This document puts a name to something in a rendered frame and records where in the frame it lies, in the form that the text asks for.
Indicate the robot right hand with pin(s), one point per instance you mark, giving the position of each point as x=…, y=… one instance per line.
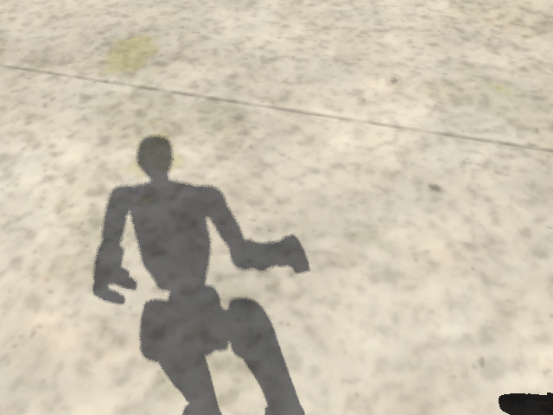
x=526, y=404

